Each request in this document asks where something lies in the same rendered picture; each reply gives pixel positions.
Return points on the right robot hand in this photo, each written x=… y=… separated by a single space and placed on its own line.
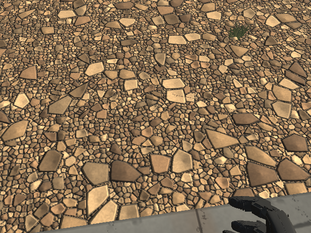
x=276 y=221

